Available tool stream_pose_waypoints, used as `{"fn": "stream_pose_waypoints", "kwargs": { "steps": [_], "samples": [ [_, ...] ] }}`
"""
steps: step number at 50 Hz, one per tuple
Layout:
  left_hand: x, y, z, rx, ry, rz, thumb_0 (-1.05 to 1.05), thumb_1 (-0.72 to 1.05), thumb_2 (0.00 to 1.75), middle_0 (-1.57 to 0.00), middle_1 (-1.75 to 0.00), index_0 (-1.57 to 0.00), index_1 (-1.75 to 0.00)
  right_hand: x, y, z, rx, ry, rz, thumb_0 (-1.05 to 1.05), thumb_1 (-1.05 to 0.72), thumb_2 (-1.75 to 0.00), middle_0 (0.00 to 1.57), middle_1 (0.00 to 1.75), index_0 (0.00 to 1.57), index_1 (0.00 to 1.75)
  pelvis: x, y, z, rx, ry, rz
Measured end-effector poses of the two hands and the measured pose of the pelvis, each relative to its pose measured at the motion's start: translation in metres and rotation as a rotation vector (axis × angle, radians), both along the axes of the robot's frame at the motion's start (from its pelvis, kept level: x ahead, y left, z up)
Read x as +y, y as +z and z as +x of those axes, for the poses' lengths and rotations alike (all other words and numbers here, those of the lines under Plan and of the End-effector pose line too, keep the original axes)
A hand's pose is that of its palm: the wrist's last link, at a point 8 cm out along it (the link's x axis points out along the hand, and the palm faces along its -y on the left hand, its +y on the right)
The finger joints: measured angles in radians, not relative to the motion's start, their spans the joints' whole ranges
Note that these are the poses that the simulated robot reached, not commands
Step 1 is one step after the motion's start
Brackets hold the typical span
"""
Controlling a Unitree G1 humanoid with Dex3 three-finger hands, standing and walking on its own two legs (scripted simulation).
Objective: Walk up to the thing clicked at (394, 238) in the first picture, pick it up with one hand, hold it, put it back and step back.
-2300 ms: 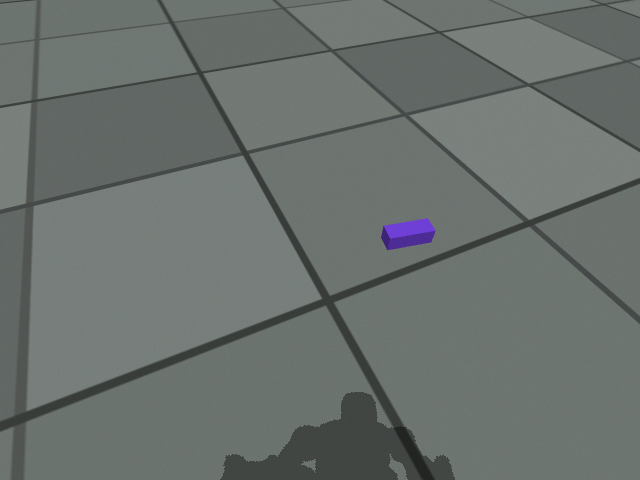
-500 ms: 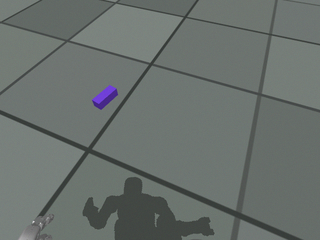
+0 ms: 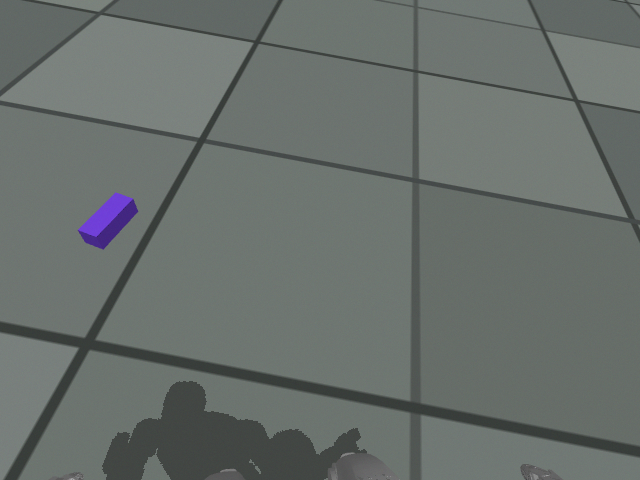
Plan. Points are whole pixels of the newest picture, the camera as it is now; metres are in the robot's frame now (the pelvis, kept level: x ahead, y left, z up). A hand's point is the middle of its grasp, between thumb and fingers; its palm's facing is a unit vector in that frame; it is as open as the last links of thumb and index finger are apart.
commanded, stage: walk up
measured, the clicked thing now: (109, 220) +1.05 +0.72 -0.72
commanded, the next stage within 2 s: stand in 1.98 s
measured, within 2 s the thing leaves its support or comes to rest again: neither
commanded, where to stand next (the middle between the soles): +0.05 -0.02 m, yaw -13 degrees
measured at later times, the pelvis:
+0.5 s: pelvis +0.00 -0.02 -0.01, yaw -10 degrees
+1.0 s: pelvis +0.00 -0.01 +0.01, yaw -14 degrees
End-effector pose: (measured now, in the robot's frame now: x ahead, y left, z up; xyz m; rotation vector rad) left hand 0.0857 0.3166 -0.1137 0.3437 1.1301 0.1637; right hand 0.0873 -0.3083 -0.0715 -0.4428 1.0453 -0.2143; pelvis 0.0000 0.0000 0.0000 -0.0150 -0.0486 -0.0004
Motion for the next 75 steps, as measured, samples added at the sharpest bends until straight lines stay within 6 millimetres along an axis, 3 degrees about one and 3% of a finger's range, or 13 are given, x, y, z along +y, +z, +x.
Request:
{"fn": "stream_pose_waypoints", "kwargs": {
  "steps": [5,9,12,17,25,37,47,57,75],
  "samples": [
    [-0.002,0.007,-0.009,0.060,-0.036,0.019,0.00,0.90,0.90,-0.21,-0.30,-0.20,-0.30,-0.021,0.001,-0.017,0.010,-0.015,-0.012,0.00,-0.90,-0.89,0.21,0.30,0.21,0.30,-0.005,0.001,0.000,0.011,-0.045,-0.004],
    [-0.009,0.010,-0.013,0.068,-0.052,0.071,0.00,0.90,0.90,-0.21,-0.30,-0.20,-0.30,-0.045,-0.015,-0.031,0.026,-0.061,-0.003,0.00,-0.90,-0.89,0.21,0.30,0.21,0.30,-0.018,-0.008,0.000,0.009,-0.075,-0.016],
    [-0.017,0.013,-0.016,0.062,-0.062,0.095,0.00,0.90,0.90,-0.21,-0.30,-0.20,-0.30,-0.053,-0.028,-0.039,0.053,-0.115,0.017,0.00,-0.90,-0.89,0.20,0.30,0.21,0.30,-0.024,-0.010,0.000,0.002,-0.094,-0.012],
    [-0.028,0.017,-0.007,0.058,-0.096,0.096,0.00,0.90,0.90,-0.21,-0.30,-0.20,-0.30,-0.044,-0.039,-0.043,0.057,-0.151,0.067,0.00,-0.90,-0.89,0.20,0.30,0.21,0.30,-0.023,-0.008,0.002,0.009,-0.132,0.011],
    [-0.042,0.007,0.037,-0.008,-0.151,0.051,0.01,0.90,0.90,-0.21,-0.30,-0.20,-0.30,-0.016,-0.045,-0.060,0.067,-0.177,0.119,0.00,-0.90,-0.89,0.20,0.30,0.21,0.30,-0.018,-0.008,0.001,0.000,-0.168,0.022],
    [-0.063,0.018,0.075,-0.055,-0.238,0.018,0.00,0.90,0.90,-0.21,-0.30,-0.20,-0.30,-0.020,-0.038,-0.079,0.075,-0.265,0.127,0.00,-0.90,-0.89,0.20,0.30,0.21,0.30,-0.014,0.003,-0.002,-0.005,-0.203,0.024],
    [-0.056,0.020,0.075,-0.003,-0.251,0.038,0.00,0.90,0.90,-0.21,-0.30,-0.20,-0.30,-0.023,-0.034,-0.088,0.100,-0.315,0.125,0.00,-0.90,-0.89,0.20,0.30,0.21,0.30,-0.011,0.010,-0.004,-0.002,-0.233,0.027],
    [-0.050,0.016,0.073,0.050,-0.246,0.032,0.00,0.90,0.90,-0.21,-0.30,-0.20,-0.30,-0.013,-0.032,-0.092,0.133,-0.349,0.133,0.00,-0.90,-0.89,0.20,0.30,0.21,0.30,-0.004,0.013,0.001,0.002,-0.254,0.026],
    [-0.048,0.013,0.083,0.064,-0.264,0.046,0.00,0.90,0.90,-0.21,-0.30,-0.20,-0.30,-0.015,-0.030,-0.071,0.090,-0.381,0.135,0.00,-0.90,-0.89,0.20,0.30,0.21,0.30,-0.002,0.012,0.009,0.000,-0.276,0.025]
  ]
}}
